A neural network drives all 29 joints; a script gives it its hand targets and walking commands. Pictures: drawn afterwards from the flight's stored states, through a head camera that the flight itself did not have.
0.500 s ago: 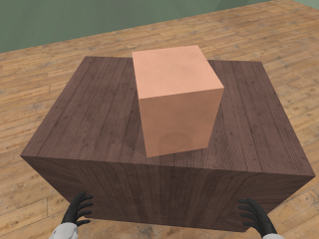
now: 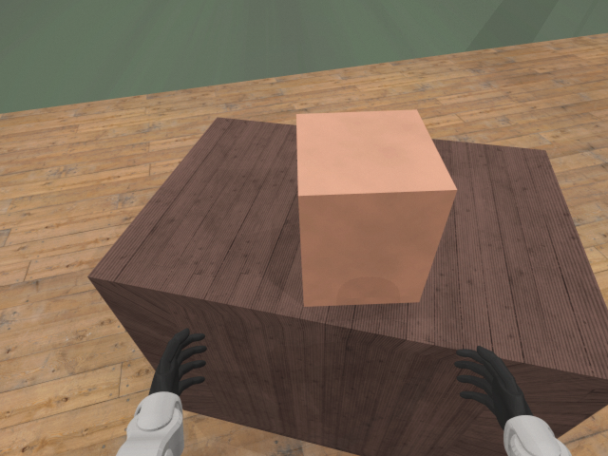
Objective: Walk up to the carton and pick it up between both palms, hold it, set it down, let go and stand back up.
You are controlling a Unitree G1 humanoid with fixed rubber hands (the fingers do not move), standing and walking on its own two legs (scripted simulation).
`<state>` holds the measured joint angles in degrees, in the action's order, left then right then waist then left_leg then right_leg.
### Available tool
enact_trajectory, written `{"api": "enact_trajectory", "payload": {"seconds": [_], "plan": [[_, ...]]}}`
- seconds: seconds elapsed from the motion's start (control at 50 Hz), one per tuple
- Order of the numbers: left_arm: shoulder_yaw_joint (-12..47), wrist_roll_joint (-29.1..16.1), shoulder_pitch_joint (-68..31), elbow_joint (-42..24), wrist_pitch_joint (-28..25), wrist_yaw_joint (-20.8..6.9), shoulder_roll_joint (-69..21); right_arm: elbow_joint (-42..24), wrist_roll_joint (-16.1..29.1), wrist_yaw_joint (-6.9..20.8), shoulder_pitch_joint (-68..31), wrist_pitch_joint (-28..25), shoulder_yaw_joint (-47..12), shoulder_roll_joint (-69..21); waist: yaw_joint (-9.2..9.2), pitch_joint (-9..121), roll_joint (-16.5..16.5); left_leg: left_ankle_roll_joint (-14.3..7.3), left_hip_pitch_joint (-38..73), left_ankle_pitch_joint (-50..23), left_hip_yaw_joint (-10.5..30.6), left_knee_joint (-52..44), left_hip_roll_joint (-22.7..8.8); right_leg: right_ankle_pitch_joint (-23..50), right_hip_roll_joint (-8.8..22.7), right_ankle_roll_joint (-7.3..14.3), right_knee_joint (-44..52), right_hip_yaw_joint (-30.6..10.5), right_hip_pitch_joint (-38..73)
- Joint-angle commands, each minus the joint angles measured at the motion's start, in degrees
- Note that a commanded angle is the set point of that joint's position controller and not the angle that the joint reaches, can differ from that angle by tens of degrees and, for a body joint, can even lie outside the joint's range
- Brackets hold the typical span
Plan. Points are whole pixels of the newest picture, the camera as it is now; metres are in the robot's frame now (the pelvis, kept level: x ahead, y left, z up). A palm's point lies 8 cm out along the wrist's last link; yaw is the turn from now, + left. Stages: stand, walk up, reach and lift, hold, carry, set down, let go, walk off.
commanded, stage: reach and lift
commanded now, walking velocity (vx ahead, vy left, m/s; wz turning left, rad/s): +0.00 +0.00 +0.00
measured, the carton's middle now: (359, 210) +0.48 -0.04 +0.05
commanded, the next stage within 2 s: none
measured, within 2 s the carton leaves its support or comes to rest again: neither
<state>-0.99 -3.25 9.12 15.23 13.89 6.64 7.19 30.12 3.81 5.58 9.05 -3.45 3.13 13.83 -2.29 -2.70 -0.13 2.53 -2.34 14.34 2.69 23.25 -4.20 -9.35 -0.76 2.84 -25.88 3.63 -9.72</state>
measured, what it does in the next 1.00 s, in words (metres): stands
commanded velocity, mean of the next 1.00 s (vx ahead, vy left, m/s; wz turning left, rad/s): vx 0.00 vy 0.00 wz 0.00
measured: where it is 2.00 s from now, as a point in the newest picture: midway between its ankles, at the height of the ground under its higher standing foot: outside the picture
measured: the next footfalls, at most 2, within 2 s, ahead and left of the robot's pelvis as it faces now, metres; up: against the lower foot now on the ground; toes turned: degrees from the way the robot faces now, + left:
none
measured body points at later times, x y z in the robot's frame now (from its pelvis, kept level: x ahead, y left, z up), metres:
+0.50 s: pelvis +0.04 +0.03 +0.00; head +0.03 +0.02 +0.45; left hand +0.27 +0.17 +0.04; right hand +0.21 -0.24 -0.04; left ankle +0.00 +0.18 -0.74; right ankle +0.06 -0.08 -0.74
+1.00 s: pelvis +0.02 +0.01 +0.01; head +0.03 +0.01 +0.46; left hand +0.31 +0.16 +0.07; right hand +0.32 -0.26 +0.06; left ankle +0.00 +0.18 -0.74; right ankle +0.06 -0.08 -0.74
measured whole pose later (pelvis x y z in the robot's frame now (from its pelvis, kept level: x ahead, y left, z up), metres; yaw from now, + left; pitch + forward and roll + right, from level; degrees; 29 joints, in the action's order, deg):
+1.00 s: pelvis +0.02 +0.01 +0.01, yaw -4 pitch -2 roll +1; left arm 1.5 1.2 -0.2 -5.1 21.1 16.2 -2.5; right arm 25.7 21.5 11.5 -8.3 0.3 0.9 25.7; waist -3.1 -1.9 1.5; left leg 3.2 -2.6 12.9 -0.7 17.1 -5.0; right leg -6.7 -3.0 2.9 -20.7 -1.0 -12.2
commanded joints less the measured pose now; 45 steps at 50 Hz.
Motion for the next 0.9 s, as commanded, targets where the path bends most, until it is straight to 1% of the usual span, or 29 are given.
{"api": "enact_trajectory", "payload": {"seconds": [0.0, 0.02, 0.04, 0.08, 0.1, 0.12, 0.18, 0.2, 0.22, 0.24, 0.26, 0.34, 0.36, 0.38, 0.42, 0.44, 0.46, 0.48, 0.52, 0.54, 0.58, 0.64, 0.66, 0.68, 0.7, 0.76, 0.8, 0.84, 0.88], "plan": [[0.17, -0.49, -7.13, -14.34, -3.15, 3.06, 3.49, -14.75, 1.89, 1.95, -11.91, -2.33, 3.98, 9.60, -1.02, 3.12, 2.96, -1.80, -14.64, 4.09, -6.29, -7.87, 5.13, -15.91, 1.47, -2.80, 9.62, -4.91, 7.57], [0.59, -0.41, -6.46, -14.64, -3.57, 3.36, 2.44, -14.71, 2.17, 2.37, -10.72, -2.38, 3.95, 9.64, -0.61, 3.74, 3.09, -1.72, -14.43, 3.83, -6.21, -7.63, 5.07, -14.83, 1.78, -2.92, 9.50, -5.08, 7.94], [1.51, -0.02, -5.09, -15.56, -3.85, 3.74, 1.36, -14.18, 2.55, 2.87, -9.60, -2.59, 4.66, 10.75, -0.44, 4.60, 1.94, -1.50, -13.92, 3.68, -5.75, -8.01, 4.73, -12.69, 1.38, -2.61, 8.95, -4.42, 8.06], [3.27, -0.42, -3.05, -17.75, -4.93, 4.22, -0.27, -15.14, 3.37, 3.75, -8.19, -3.70, 5.41, 11.62, 0.11, 6.24, 1.53, -1.48, -14.00, 2.81, -5.32, -8.18, 4.51, -8.27, 0.73, -2.38, 8.02, -3.70, 8.64], [3.81, -0.56, -2.86, -17.31, -5.16, 4.33, -0.64, -15.12, 3.74, 4.08, -8.51, -4.07, 5.50, 12.31, 0.44, 6.72, 2.37, -1.56, -14.22, 2.48, -5.40, -8.17, 4.46, -7.09, 0.66, -2.34, 7.90, -3.76, 8.67], [4.11, -0.79, -3.40, -18.34, -5.63, 4.56, -0.55, -16.05, 4.10, 4.33, -9.20, -4.48, 5.66, 12.67, 0.49, 7.23, 3.24, -1.81, -14.82, 3.23, -5.35, -8.00, 4.49, -8.09, 0.63, -2.46, 7.81, -3.88, 8.20], [5.71, -0.88, -3.40, -20.53, -7.20, 5.91, -2.24, -18.38, 4.88, 5.24, -10.17, -6.25, 6.79, 14.15, 0.17, 9.70, 4.43, -1.89, -14.38, 2.92, -5.15, -7.53, 4.38, -6.54, 0.04, -2.36, 6.86, -3.38, 7.13], [6.11, -0.44, -2.68, -20.85, -7.79, 6.31, -2.70, -17.74, 5.23, 5.45, -9.54, -6.64, 6.77, 14.51, 0.16, 9.37, 4.97, -1.73, -14.07, 1.64, -5.07, -7.28, 4.43, -4.79, -0.17, -2.37, 6.41, -3.19, 7.02], [6.17, 0.06, -3.83, -21.27, -8.19, 6.86, -2.91, -18.27, 5.77, 5.80, -10.96, -7.18, 7.05, 15.80, -0.39, 10.40, 4.37, -1.62, -13.69, 2.21, -4.99, -7.42, 4.40, -5.27, -0.45, -2.20, 6.22, -2.93, 6.38], [6.90, 0.36, -2.38, -22.56, -8.57, 7.42, -3.96, -18.22, 6.32, 6.04, -9.82, -7.78, 7.08, 15.97, -0.14, 10.43, 4.51, -1.41, -13.36, 1.03, -4.74, -7.24, 4.17, -2.75, -0.80, -2.15, 5.69, -2.67, 6.77], [7.35, 0.54, -2.54, -23.01, -8.91, 7.80, -4.61, -18.30, 7.11, 6.31, -10.30, -8.29, 6.85, 16.74, -0.41, 10.85, 5.07, -1.23, -12.96, 0.13, -4.75, -7.14, 4.23, -1.24, -1.05, -2.10, 5.39, -2.48, 6.56], [8.28, 2.89, -0.37, -25.24, -9.59, 8.91, -7.79, -17.60, 10.54, 6.85, -9.80, -11.27, 6.44, 20.29, -1.06, 13.49, 4.68, 0.65, -8.44, -10.99, -4.29, -5.10, 4.32, 10.17, -2.75, -1.47, 4.22, -1.71, 6.51], [8.28, 3.30, 0.74, -25.74, -9.78, 9.01, -8.46, -18.74, 11.17, 6.82, -9.27, -12.18, 6.19, 20.94, -1.09, 13.86, 5.57, 0.71, -7.45, -13.08, -4.47, -4.50, 4.57, 12.22, -3.08, -1.44, 4.15, -1.85, 6.84], [8.39, 3.92, 1.36, -25.90, -9.77, 9.12, -9.35, -18.61, 11.89, 6.76, -9.17, -13.05, 6.16, 21.79, -1.10, 14.51, 5.35, 0.95, -6.54, -15.33, -4.47, -4.06, 4.69, 14.61, -3.39, -1.23, 4.11, -1.93, 6.91], [8.35, 4.87, 2.60, -26.62, -9.57, 9.10, -10.68, -18.57, 13.55, 6.62, -8.58, -14.31, 4.82, 22.42, -1.18, 14.45, 6.51, 0.97, -4.60, -18.62, -4.36, -3.87, 4.80, 18.38, -3.88, -1.00, 4.46, -2.05, 7.89], [8.65, 5.32, 3.14, -26.94, -9.41, 9.20, -11.66, -18.75, 14.35, 6.62, -8.20, -14.79, 4.37, 23.10, -1.42, 13.76, 6.22, 1.31, -3.67, -20.58, -4.27, -3.79, 4.77, 20.02, -4.35, -0.59, 4.58, -1.98, 7.75], [8.64, 5.29, 3.12, -28.20, -9.60, 9.21, -11.70, -19.98, 15.20, 6.61, -8.48, -15.55, 4.12, 23.56, -1.59, 15.01, 6.70, 1.31, -2.91, -21.85, -4.40, -3.41, 4.90, 21.47, -4.55, -0.54, 4.74, -2.01, 8.15], [9.28, 5.57, 3.33, -28.13, -9.43, 9.38, -12.85, -19.05, 15.54, 6.57, -8.12, -15.74, 4.11, 24.09, -1.04, 13.19, 6.37, 1.52, -2.25, -22.30, -4.18, -3.80, 4.68, 21.40, -4.84, -0.16, 5.01, -1.97, 7.37], [9.27, 5.18, 1.62, -29.69, -9.81, 9.65, -12.73, -22.22, 16.31, 6.53, -10.12, -16.60, 4.00, 24.55, -1.31, 13.80, 7.53, 0.90, -1.94, -20.46, -4.54, -4.16, 4.83, 20.05, -4.76, -0.25, 5.37, -2.30, 6.89], [9.65, 4.93, -0.75, -29.48, -10.00, 9.93, -12.80, -22.54, 15.98, 6.51, -12.21, -16.59, 4.55, 25.25, -0.80, 13.42, 8.10, 0.65, -2.52, -17.91, -4.72, -4.58, 4.76, 18.11, -4.76, -0.34, 5.52, -2.35, 5.44], [9.70, 4.75, -2.85, -28.36, -9.61, 10.44, -13.13, -22.38, 15.90, 6.67, -14.50, -15.79, 4.60, 25.74, -1.10, 11.57, 8.86, -0.09, -4.07, -13.03, -5.15, -5.84, 4.73, 13.91, -4.35, -0.20, 6.07, -3.06, 4.37], [9.64, 5.56, -6.55, -25.69, -6.30, 10.91, -14.34, -15.01, 16.57, 7.43, -16.31, -11.10, 3.32, 25.26, -1.61, 6.61, 6.73, -0.54, -4.69, -5.31, -5.14, -9.17, 3.94, 4.62, -3.65, 0.77, 8.23, -4.02, 2.20], [8.70, 6.02, -8.72, -25.35, -4.80, 10.90, -13.88, -13.16, 16.85, 7.59, -17.40, -9.14, 2.71, 25.62, -2.09, 6.38, 6.81, -0.75, -4.78, -3.37, -5.33, -9.88, 3.77, 2.01, -3.40, 1.03, 8.98, -4.58, 2.13], [8.26, 6.51, -9.58, -25.11, -2.96, 10.88, -14.32, -10.63, 17.42, 7.66, -17.40, -6.94, 1.97, 25.35, -2.00, 5.13, 5.88, -0.92, -4.33, -2.36, -5.04, -10.70, 3.40, 0.53, -3.32, 1.45, 9.62, -4.88, 2.12], [7.23, 7.48, -9.99, -25.38, -1.14, 10.94, -14.37, -8.20, 18.12, 7.69, -17.36, -4.92, 1.07, 25.31, -2.52, 4.62, 5.26, -0.92, -3.73, -2.42, -5.09, -11.28, 3.21, 0.19, -3.26, 1.89, 10.16, -5.41, 2.87], [4.88, 7.42, -14.86, -26.51, 3.82, 10.50, -13.59, -5.58, 19.04, 7.17, -21.64, 0.48, -0.23, 24.53, -1.61, 2.95, 6.03, -1.88, -4.63, -0.64, -5.41, -11.97, 3.55, -1.14, -2.20, 1.84, 11.40, -7.50, 3.72], [4.21, 6.34, -17.79, -27.78, 5.54, 10.04, -12.31, -8.10, 19.37, 6.71, -25.13, 2.12, -0.27, 24.04, -0.97, 5.20, 7.61, -2.48, -5.41, -0.15, -5.82, -11.21, 4.16, -0.78, -1.33, 1.34, 11.57, -8.67, 5.41], [3.02, 5.76, -19.16, -29.56, 5.65, 9.76, -11.12, -12.17, 18.90, 6.15, -26.94, 2.41, 0.18, 22.86, -0.90, 8.19, 9.38, -3.07, -6.60, -0.82, -6.15, -9.78, 4.84, -1.23, 0.10, 0.08, 11.55, -10.85, 7.36], [3.42, 4.63, -21.36, -30.79, 5.08, 9.47, -10.10, -14.64, 18.14, 5.72, -28.82, 1.91, 1.74, 22.72, -0.11, 11.59, 8.80, -3.28, -6.91, -2.05, -6.27, -8.97, 5.21, -0.01, 0.52, -0.64, 10.88, -10.98, 8.76]]}}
